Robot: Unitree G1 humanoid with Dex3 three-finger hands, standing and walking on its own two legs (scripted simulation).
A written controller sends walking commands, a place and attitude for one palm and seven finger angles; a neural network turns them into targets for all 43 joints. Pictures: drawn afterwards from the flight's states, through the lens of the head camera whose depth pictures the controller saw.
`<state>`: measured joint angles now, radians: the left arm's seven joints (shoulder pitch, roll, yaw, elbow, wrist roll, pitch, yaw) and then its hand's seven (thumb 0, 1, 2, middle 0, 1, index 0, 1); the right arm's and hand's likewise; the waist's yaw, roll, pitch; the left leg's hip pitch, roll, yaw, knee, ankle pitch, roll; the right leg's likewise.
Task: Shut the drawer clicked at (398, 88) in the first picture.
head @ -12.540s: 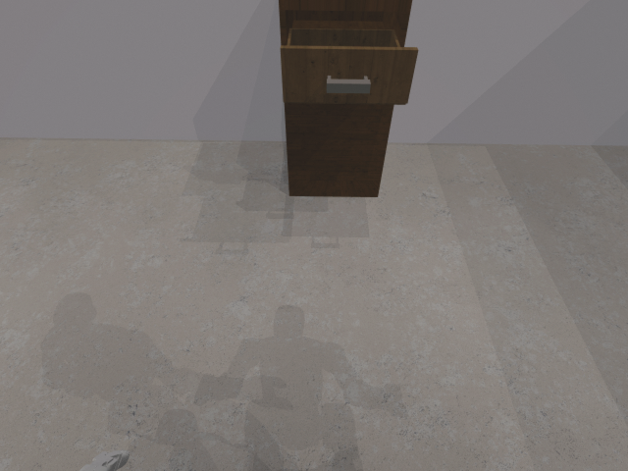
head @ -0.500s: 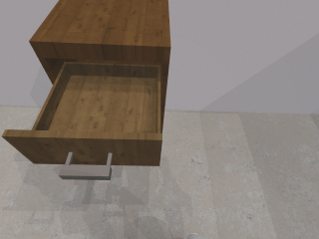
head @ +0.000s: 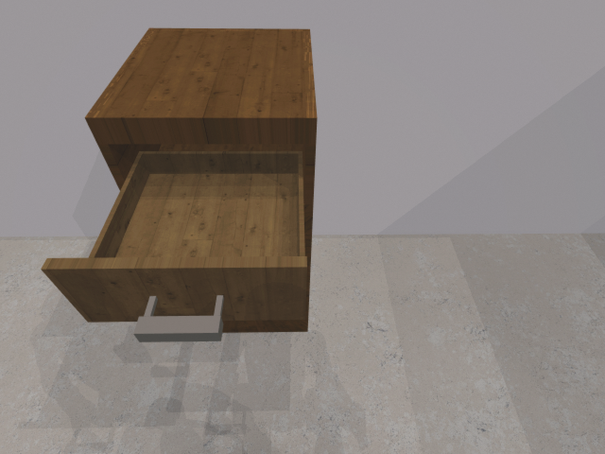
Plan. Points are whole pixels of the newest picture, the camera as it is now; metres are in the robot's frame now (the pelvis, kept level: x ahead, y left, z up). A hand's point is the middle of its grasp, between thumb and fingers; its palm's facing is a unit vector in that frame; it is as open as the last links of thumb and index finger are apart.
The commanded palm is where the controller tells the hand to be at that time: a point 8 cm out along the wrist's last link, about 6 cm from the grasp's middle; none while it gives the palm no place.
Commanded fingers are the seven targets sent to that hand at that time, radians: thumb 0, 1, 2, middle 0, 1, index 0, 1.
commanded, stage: come to a stop and stand still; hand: left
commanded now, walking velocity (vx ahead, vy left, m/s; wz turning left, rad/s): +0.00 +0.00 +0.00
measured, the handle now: (183, 315) +0.32 +0.21 -0.04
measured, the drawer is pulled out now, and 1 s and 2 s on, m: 0.30 0.30 0.30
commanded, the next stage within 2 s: look again from close up in 0.18 s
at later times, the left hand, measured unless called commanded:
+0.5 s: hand out of the picture +0.00 +0.18 -0.18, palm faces +0.03 -0.98 -0.19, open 7.4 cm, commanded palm none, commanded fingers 0.00 0.90 0.90 -0.20 -0.30 -0.20 -0.30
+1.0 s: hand out of the picture +0.11 +0.21 -0.13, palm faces +0.21 -0.95 -0.25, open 7.2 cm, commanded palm +0.11 +0.24 -0.07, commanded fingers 0.00 0.90 0.90 -0.32 -0.43 -0.32 -0.43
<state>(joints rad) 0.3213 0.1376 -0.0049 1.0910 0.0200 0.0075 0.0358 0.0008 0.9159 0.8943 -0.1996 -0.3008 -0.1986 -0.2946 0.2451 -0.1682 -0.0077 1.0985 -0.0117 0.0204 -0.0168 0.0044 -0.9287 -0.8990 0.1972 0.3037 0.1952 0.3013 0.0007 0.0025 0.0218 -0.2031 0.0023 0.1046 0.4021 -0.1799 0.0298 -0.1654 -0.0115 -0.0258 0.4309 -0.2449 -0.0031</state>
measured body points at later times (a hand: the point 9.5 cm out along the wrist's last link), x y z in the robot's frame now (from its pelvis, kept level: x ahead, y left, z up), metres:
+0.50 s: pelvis +0.01 +0.01 -0.01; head +0.02 +0.00 +0.44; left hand +0.00 +0.23 -0.16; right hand +0.00 -0.19 -0.17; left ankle +0.03 +0.10 -0.74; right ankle -0.01 -0.11 -0.74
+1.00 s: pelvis +0.03 +0.01 -0.01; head +0.05 +0.02 +0.44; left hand +0.09 +0.26 -0.11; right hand +0.08 -0.22 -0.14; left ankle +0.03 +0.10 -0.74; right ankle +0.00 -0.11 -0.74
